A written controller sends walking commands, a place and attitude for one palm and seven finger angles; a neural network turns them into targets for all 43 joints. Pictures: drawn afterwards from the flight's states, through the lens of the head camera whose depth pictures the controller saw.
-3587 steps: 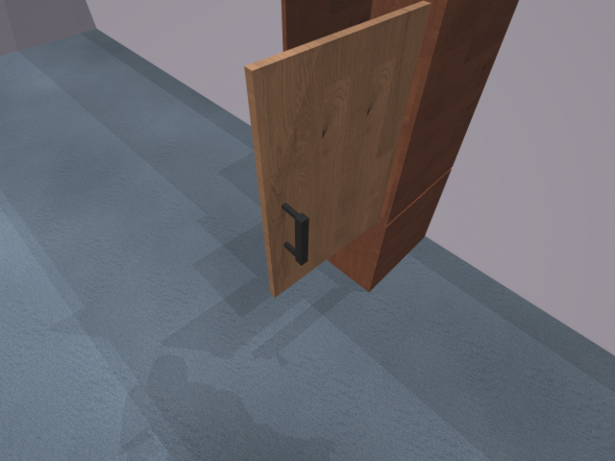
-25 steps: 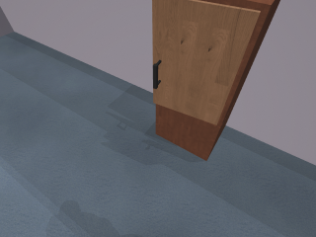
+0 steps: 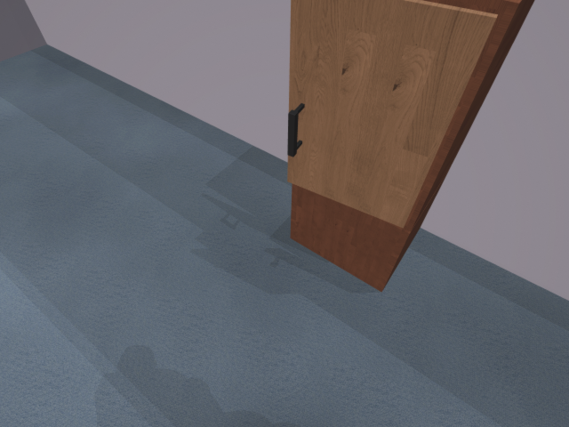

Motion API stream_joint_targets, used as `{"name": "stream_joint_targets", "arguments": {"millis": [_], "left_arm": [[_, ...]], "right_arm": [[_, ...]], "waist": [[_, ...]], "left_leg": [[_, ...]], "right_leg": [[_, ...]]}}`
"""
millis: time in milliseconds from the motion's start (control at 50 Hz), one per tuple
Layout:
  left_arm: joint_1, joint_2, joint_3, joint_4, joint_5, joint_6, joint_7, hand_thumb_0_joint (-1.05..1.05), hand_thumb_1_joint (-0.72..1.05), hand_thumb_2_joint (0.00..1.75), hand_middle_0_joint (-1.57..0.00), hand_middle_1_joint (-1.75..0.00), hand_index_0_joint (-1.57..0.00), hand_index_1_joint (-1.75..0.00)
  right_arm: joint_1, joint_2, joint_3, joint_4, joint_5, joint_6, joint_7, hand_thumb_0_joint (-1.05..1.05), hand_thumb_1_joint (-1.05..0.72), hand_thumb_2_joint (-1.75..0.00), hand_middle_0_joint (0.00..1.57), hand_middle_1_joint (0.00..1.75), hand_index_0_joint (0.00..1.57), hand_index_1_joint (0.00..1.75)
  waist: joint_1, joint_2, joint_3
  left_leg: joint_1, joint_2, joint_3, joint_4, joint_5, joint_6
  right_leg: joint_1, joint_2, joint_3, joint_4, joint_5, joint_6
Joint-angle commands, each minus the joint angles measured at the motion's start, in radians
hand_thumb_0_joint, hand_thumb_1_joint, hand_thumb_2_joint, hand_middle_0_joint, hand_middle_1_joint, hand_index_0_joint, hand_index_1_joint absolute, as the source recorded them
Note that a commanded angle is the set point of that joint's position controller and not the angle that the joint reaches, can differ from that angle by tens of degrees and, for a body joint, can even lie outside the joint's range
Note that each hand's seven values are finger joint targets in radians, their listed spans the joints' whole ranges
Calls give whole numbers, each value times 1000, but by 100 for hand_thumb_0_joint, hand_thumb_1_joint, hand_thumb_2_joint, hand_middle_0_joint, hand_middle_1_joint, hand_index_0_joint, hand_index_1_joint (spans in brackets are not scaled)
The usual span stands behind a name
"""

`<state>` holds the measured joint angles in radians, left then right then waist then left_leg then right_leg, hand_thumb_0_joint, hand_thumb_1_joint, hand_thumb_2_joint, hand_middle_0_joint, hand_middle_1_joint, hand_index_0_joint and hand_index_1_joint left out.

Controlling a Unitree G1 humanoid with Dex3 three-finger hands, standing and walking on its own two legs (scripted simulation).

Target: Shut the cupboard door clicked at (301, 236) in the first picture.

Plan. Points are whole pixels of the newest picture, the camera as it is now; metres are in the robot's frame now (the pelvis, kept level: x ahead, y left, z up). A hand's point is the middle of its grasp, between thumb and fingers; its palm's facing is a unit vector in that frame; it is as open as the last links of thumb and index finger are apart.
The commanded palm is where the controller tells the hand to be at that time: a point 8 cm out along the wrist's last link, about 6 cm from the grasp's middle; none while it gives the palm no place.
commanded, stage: walk to a spot facing it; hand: left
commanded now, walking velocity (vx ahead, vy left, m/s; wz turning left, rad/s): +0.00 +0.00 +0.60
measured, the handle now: (296, 130) +0.86 +0.01 -0.10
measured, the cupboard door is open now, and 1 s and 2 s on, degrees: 7 7 7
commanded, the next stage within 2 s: none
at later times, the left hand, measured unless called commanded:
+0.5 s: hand out of the picture +0.03 +0.26 -0.16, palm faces +0.31 -0.90 -0.30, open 7.4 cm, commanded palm none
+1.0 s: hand out of the picture -0.08 +0.22 -0.18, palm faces +0.63 -0.72 -0.29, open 7.4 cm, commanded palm none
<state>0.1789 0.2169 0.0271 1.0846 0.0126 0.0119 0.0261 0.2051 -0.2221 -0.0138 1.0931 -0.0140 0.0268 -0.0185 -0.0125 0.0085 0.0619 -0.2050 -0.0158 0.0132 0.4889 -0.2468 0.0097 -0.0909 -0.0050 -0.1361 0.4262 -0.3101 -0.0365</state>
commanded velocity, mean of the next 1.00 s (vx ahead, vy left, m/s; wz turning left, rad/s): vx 0.02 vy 0.00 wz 0.60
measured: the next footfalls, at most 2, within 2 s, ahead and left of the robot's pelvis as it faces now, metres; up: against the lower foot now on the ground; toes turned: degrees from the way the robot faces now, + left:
right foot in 0.54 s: +0.07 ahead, -0.10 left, +0.00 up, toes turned +21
left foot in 0.86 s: -0.04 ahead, +0.15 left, +0.00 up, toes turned +38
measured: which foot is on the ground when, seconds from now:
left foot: down 0.00-0.54, up 0.56-0.84, down 0.86-1.00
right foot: down 0.00-0.20, up 0.22-0.52, down 0.54-0.86, up 0.88-1.00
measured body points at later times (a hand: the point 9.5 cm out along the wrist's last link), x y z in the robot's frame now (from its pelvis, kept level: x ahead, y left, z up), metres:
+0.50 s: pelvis -0.01 +0.01 -0.01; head +0.05 +0.02 +0.44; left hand +0.02 +0.30 -0.14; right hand +0.12 -0.21 -0.16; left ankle +0.02 +0.14 -0.74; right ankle +0.02 -0.12 -0.72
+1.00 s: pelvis +0.01 +0.01 -0.01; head +0.06 +0.05 +0.43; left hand -0.12 +0.26 -0.16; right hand +0.26 -0.12 -0.15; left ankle -0.07 +0.12 -0.74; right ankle +0.07 -0.11 -0.69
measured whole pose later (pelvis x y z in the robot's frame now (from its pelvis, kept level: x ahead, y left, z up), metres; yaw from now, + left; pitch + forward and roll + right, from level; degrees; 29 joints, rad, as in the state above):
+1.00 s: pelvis +0.01 +0.01 -0.01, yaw +39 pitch +0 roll +1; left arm 0.20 0.27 0.07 0.90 0.02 0.07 0.01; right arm 0.13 -0.23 -0.05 0.86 -0.03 0.03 0.01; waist 0.01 -0.03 0.14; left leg -0.29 0.00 -0.02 0.60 -0.31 -0.02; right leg -0.44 -0.10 -0.05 1.03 -0.51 0.07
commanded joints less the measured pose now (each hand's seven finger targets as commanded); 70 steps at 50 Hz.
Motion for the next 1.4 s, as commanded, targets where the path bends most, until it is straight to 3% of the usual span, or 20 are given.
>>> {"name": "stream_joint_targets", "arguments": {"millis": [0,140,180,200,240,460,480,520,540,620,760,800,820,840,1040,1060,1100,1120,1220,1380], "left_arm": [[106,184,61,-66,13,-3,23,0,90,90,-20,-30,-20,-30],[26,188,80,-155,12,0,10,0,90,90,-20,-30,-20,-30],[17,106,64,-217,-2,14,3,0,90,90,-20,-30,-20,-30],[-24,117,62,-248,9,21,6,0,90,90,-20,-30,-20,-30],[-60,113,70,-244,11,21,0,0,90,90,-20,-30,-20,-30],[108,105,68,-237,4,6,-1,0,90,90,-20,-30,-20,-30],[152,137,77,-231,8,1,3,0,90,90,-20,-30,-20,-30],[96,261,93,-264,26,-4,12,0,90,90,-20,-30,-20,-30],[44,234,90,-281,19,-8,20,0,90,90,-20,-30,-20,-30],[-29,174,73,-290,22,-22,18,0,90,90,-20,-30,-20,-30],[117,234,98,-244,21,-12,11,0,90,90,-20,-30,-20,-30],[100,219,96,-255,6,-8,6,0,90,90,-20,-30,-20,-30],[110,157,82,-290,-1,-3,-3,0,90,90,-20,-30,-20,-30],[24,126,55,-331,9,0,0,0,90,90,-20,-30,-20,-30],[119,124,71,-256,11,-3,-37,0,90,90,-20,-30,-20,-30],[210,141,79,-230,16,-11,-37,0,90,90,-20,-30,-20,-30],[278,266,90,-231,27,-23,-13,0,90,90,-20,-30,-20,-30],[225,237,88,-242,18,-30,-3,0,90,90,-20,-30,-20,-30],[91,148,71,-262,19,-42,8,0,90,90,-20,-30,-20,-30],[176,191,95,-223,20,-28,10,0,90,90,-20,-30,-20,-30]], "right_arm": [[-27,-93,-44,-113,-2,15,-4,0,-90,-90,20,30,20,30],[86,-74,-57,-153,-7,17,29,0,-90,-90,20,30,20,30],[194,-231,-96,-155,-21,5,19,0,-90,-90,20,30,20,30],[210,-254,-102,-147,-22,8,12,0,-90,-90,20,30,20,30],[109,-209,-91,-186,-23,0,3,0,-90,-90,20,30,20,30],[-19,-198,-101,-254,-17,15,9,0,-90,-90,20,30,20,30],[-41,-169,-100,-268,-9,18,12,0,-90,-90,20,30,20,30],[-48,-102,-100,-297,-8,18,23,0,-90,-90,20,30,20,30],[-34,-132,-109,-295,-15,27,27,0,-90,-90,20,30,20,30],[-31,-88,-85,-279,-4,29,47,0,-90,-90,20,30,20,30],[-101,-82,-65,-307,1,16,50,0,-90,-90,20,30,20,30],[17,-150,-80,-275,-7,2,48,0,-90,-90,20,30,20,30],[68,-268,-108,-264,-17,-4,41,0,-90,-90,20,30,20,30],[130,-304,-116,-244,-8,5,36,0,-90,-90,20,30,20,30],[-103,-233,-91,-295,-18,9,14,0,-90,-90,20,30,20,30],[-138,-210,-88,-306,-12,9,16,0,-90,-90,20,30,20,30],[-161,-95,-68,-353,-4,2,24,0,-90,-90,20,30,20,30],[-156,-148,-84,-344,-13,9,27,0,-90,-90,20,30,20,30],[-97,-74,-68,-282,-7,23,56,0,-90,-90,20,30,20,30],[-129,-51,-52,-302,-2,9,56,0,-90,-90,20,30,20,30]], "waist": [[49,-151,-7],[-39,-50,-22],[-79,379,-52],[-90,236,-75],[-49,171,-42],[34,134,-135],[58,71,-126],[57,-253,-46],[19,-148,-50],[-25,-193,-39],[39,-229,-90],[-31,-89,-164],[-55,221,-218],[-85,266,-184],[39,162,-70],[88,91,-74],[136,-348,-17],[85,-289,15],[6,-189,-18],[43,-208,-68]], "left_leg": [[-254,58,0,429,-267,-24],[-11,71,74,110,19,-18],[64,391,-479,-161,443,190],[-19,408,-532,-216,120,222],[-117,331,-505,-237,-132,183],[-163,146,-368,-116,49,107],[-269,89,-326,-51,-39,61],[-449,-83,-75,489,-323,-49],[-401,-28,-110,665,-312,-39],[-347,38,-28,622,-208,-67],[-184,7,91,162,-147,-44],[96,49,34,-64,178,-12],[310,308,-293,-54,583,110],[284,418,-376,-72,778,209],[-174,162,-281,-89,-219,104],[-308,107,-247,1,-329,79],[-546,-69,-53,572,-425,-23],[-517,3,-124,730,-342,-20],[-383,54,-14,648,-178,-57],[-207,22,108,188,-128,-19]], "right_leg": [[65,-412,210,-68,620,-199],[-139,-314,-37,189,415,-32],[-407,-83,-42,598,-366,95],[-389,-71,89,708,-376,69],[-432,-88,154,743,-218,61],[-102,17,103,147,-32,70],[12,-29,140,-4,3,55],[-68,-475,568,-241,-127,-141],[-160,-477,525,-204,-34,-172],[-92,-317,164,-16,500,-106],[62,-329,84,123,711,-51],[-85,-289,2,339,583,28],[-377,-153,-42,550,34,103],[-475,-111,38,665,-351,103],[-127,-5,25,233,-77,96],[26,-19,46,110,-58,91],[60,-449,607,-261,-291,-63],[-52,-481,649,-264,-240,-114],[-44,-326,124,-94,393,-71],[80,-357,-12,76,720,-46]]}}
